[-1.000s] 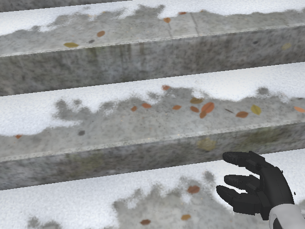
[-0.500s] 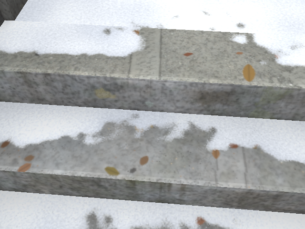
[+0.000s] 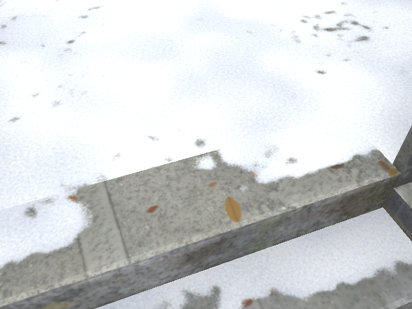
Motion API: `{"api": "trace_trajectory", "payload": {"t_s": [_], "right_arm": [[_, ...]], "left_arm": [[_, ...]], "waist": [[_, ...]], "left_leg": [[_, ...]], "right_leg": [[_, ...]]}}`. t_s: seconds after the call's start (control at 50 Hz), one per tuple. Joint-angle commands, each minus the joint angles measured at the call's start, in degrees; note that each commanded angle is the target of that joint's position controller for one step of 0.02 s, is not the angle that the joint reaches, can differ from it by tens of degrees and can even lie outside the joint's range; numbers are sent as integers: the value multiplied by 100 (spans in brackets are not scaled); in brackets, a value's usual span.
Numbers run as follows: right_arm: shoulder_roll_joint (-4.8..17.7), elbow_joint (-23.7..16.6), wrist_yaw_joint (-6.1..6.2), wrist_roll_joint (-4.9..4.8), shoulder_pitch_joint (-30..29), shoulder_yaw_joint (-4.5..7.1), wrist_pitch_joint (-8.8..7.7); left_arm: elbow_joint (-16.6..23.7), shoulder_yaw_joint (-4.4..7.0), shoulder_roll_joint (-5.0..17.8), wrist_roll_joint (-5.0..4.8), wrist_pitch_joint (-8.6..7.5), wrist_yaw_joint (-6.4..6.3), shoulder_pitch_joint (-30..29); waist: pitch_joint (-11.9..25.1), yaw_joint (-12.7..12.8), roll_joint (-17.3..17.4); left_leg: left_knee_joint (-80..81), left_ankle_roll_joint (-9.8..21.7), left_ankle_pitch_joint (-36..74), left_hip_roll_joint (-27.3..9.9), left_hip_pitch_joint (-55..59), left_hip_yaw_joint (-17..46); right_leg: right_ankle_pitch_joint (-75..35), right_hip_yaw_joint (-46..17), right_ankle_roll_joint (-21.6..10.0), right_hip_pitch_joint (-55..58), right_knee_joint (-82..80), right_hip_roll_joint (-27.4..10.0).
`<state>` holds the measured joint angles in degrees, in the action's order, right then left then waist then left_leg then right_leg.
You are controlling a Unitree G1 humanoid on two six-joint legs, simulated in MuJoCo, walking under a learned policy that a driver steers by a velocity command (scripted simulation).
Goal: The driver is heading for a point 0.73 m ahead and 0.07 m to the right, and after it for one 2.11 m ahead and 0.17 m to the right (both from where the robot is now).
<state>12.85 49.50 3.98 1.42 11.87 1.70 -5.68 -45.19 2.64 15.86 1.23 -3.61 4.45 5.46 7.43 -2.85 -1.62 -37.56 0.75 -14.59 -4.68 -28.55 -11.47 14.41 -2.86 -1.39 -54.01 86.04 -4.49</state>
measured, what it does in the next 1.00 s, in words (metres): climbs: right foot, then left foot 0.17 m higher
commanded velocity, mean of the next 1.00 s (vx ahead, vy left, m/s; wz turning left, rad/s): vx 0.78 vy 0.00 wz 0.03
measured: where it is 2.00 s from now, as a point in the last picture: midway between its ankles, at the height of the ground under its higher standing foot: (179, 34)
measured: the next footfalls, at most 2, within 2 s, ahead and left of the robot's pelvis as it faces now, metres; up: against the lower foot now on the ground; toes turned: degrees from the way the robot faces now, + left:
right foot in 0.26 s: +0.12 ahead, -0.16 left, +0.00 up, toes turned -22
left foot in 0.66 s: +0.50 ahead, -0.10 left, +0.17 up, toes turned -15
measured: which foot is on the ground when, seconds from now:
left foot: down 0.00-0.28, up 0.30-0.64, down 0.66-1.00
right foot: up 0.00-0.24, down 0.26-0.64, up 0.66-1.00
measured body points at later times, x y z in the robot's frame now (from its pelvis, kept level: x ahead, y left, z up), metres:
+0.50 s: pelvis +0.23 -0.09 +0.01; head +0.22 -0.09 +0.46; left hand +0.24 +0.16 -0.13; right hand +0.38 -0.35 -0.05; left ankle +0.27 +0.01 -0.36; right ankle +0.08 -0.14 -0.72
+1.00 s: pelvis +0.65 -0.13 +0.22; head +0.72 -0.11 +0.66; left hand +1.00 -0.04 +0.26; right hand +0.55 -0.37 +0.10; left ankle +0.47 -0.09 -0.52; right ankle +0.85 -0.23 -0.32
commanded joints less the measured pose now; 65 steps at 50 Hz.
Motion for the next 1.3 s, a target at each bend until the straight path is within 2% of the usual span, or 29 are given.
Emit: {"api": "trace_trajectory", "payload": {"t_s": [0.02, 0.1, 0.2, 0.22, 0.26, 0.3, 0.32, 0.36, 0.42, 0.5, 0.54, 0.56, 0.62, 0.66, 0.68, 0.7, 0.72, 0.8, 0.88, 0.94, 0.96, 1.0, 1.04, 1.06, 1.08, 1.12, 1.14, 1.2, 1.3], "right_arm": [[673, -561, -40, 70, -567, 233, -161], [916, -784, -138, 300, -1017, 219, -407], [883, -565, -233, 176, -253, 148, -68], [1642, -162, -295, 125, 865, 481, 195], [1073, -275, -410, 105, 805, 356, 398], [719, -1481, -625, -39, -1160, 206, 158], [413, -1460, -588, 64, -1312, 139, 16], [161, -1397, -423, -117, -1369, 0, -162], [-224, -1729, -334, -185, -1874, -142, 16], [-707, -2506, -248, -291, -2532, -407, 299], [-255, -2544, -270, -321, -2189, -350, 491], [-284, -2252, -348, -287, -1358, -383, 601], [308, -1442, -238, -206, 1191, -24, 605], [729, -1447, -280, -251, 1273, 227, 432], [836, -985, -420, -144, 1175, 301, 464], [1370, -1166, -308, -225, 189, 457, 582], [952, -1098, -253, -316, 287, 346, 554], [254, -96, -347, -116, 1288, 198, 95], [234, 294, -492, 19, 1763, 149, -168], [279, 205, -290, -265, 2050, 237, 24], [494, -1, -174, -321, 1587, 275, 21], [1893, -414, -222, -334, 1268, 760, -227], [1921, -696, -388, -228, 20, 946, -546], [555, -985, -539, -110, -224, 634, -627], [-69, -1265, -609, -74, 880, 460, -531], [-508, -1797, -540, 232, -357, 152, -317], [-470, -2020, -491, 275, -750, 72, -178], [-565, -2080, -479, 100, -674, -115, 196], [95, -2357, -745, -3, -1403, -165, 135]], "left_arm": [[461, -180, -79, 69, -29, 175, -371], [225, -10, 269, 5, 18, 245, 274], [210, -14, -124, 37, -173, 211, -174], [946, 117, 237, 79, 207, 28, -479], [380, 222, 314, 62, 193, 3, 731], [258, 569, 1445, -83, 136, -88, 2207], [217, 528, 1334, 57, 90, -188, 2325], [309, 439, 929, 303, -61, -363, 2146], [-276, 106, -44, 279, -284, -229, 2800], [-716, -23, -59, 130, -389, -323, 2402], [-532, -183, 106, -51, -319, -520, 1363], [-486, -308, -78, -253, -300, -681, 1152], [-5, 296, 1876, -643, -340, -721, 809], [296, 358, 1401, -501, -190, -498, 696], [479, 65, 153, -24, -334, -275, 310], [1190, -85, -411, 339, -391, -111, 1067], [1359, -135, -418, 438, -457, -44, 1193], [2299, -532, -1221, 522, -347, -326, -721], [2932, -734, -1342, 495, -180, -534, -1967], [3116, -723, -999, 218, -56, -491, -2408], [2958, -703, -1154, 125, -127, -492, -1609], [2571, -206, -290, -123, -12, -559, 60], [1701, 309, 845, -211, 78, -571, 1869], [1066, 365, 961, -128, 49, -512, 1995], [976, 345, 770, 18, -25, -487, 1368], [482, 25, -533, -78, -271, -447, 1004], [203, -60, -930, -59, -387, -476, 1004], [-529, -16, -750, 80, -606, -590, 1773], [-425, 109, 204, -86, -624, -484, 1505]], "waist": [[143, 124, 432], [-480, 504, 569], [-916, -20, 287], [-677, -94, 522], [-551, 250, -306], [-431, 1298, -1788], [-510, 1243, -1214], [-214, 1132, -481], [-573, 913, -186], [-1918, 53, 80], [-2408, -447, 355], [-1776, -717, 122], [935, -1714, -769], [881, -1728, -542], [-219, -1010, 537], [-25, 295, 1961], [-216, 323, 1173], [-1620, 314, 251], [-1723, 192, 130], [-1227, -104, -440], [-198, 515, -117], [1858, 1324, 463], [2117, 2562, 309], [1654, 2066, -1514], [1657, 1068, -1724], [-194, 665, 60], [-702, 564, 520], [-1350, 177, 1110], [-931, -1, 465]], "left_leg": [[2433, 763, -546, -1057, 538, 565], [2988, 571, -1529, -1660, 689, 417], [2600, 800, -1473, -1988, 2894, 103], [1878, 463, -2590, -1904, 2753, -241], [-291, 457, -1830, -1255, 1760, -679], [-3559, -192, -1036, 63, -2087, -466], [-5276, -136, -882, 134, -3101, 479], [-7361, 93, -556, -238, -3689, 776], [-9585, 670, -1861, -13, -5150, 1227], [-9244, 1117, -2185, 607, -5860, 1791], [-6623, 880, -1385, 648, -3748, 784], [-6116, 919, -657, 838, -1697, 68], [-5123, 837, -677, 1275, 1346, -352], [-1750, 1228, -1321, 1683, 1460, 849], [-546, 1411, -736, 1375, 1479, 2841], [1475, 1680, -34, 442, 1826, 6189], [2062, 1696, -1599, 261, 1522, 6922], [1515, 1490, -19, 577, 766, 4985], [2276, 1192, 1083, 515, 649, 4058], [3930, 1381, 3362, 577, -913, 3404], [3483, 1252, 6551, 577, -1215, 2929], [1392, 1052, 9979, 88, 450, 3335], [-2707, 649, 9282, 376, 1509, 3055], [-5405, 448, 836, 1676, -399, 2277], [-7322, 539, 32, 1621, -1833, 2524], [-8277, 870, 166, 1021, -3235, 2198], [-8432, 846, 222, 814, -3369, 2420], [-7088, 890, -739, 658, -3578, 2587], [-2088, 532, 978, 265, -956, 1095]], "right_leg": [[949, 472, 236, 899, -1803, -246], [-221, 177, -343, 1862, -1881, -376], [1007, 637, -371, 1790, -4418, -56], [1906, 1663, -503, 2206, -5126, 249], [1005, 1450, -574, 4014, -5702, 725], [2480, -3191, -1503, 5988, -7483, -903], [1971, -4084, -1773, 6328, -7965, -1402], [455, -2684, -1792, 6301, -7179, -1436], [-241, -1569, -1302, 6204, -6929, -1364], [1057, 69, -535, 4628, -8651, -1550], [-1299, 1459, -469, 2688, -9655, -791], [-3788, 2044, -544, 1980, -9492, -522], [-12166, 1732, -712, 4274, -6257, -1117], [-10315, 1386, -615, 4862, -2207, -540], [-2187, 427, -426, 2772, 259, 518], [-667, -205, -126, 946, 1967, 1203], [-891, -302, -87, 456, 2949, 954], [486, -83, -351, -1974, 4947, 613], [1943, 562, -323, -2913, 4379, 252], [1209, 1593, -220, 931, 473, 424], [409, 1562, -271, 3554, -420, 714], [648, 930, -323, 5307, -1444, 913], [2082, -258, -885, 5458, -3542, 595], [1348, -1959, -1418, 6055, -4420, -257], [1615, -5022, -2016, 5893, -5974, -1479], [3818, -4654, -1929, 4723, -6664, -1325], [2650, -4229, -1659, 4304, -6411, -1223], [296, -1880, -1012, 4051, -6561, -628], [-1446, 56, -747, 3416, -8315, -3]]}}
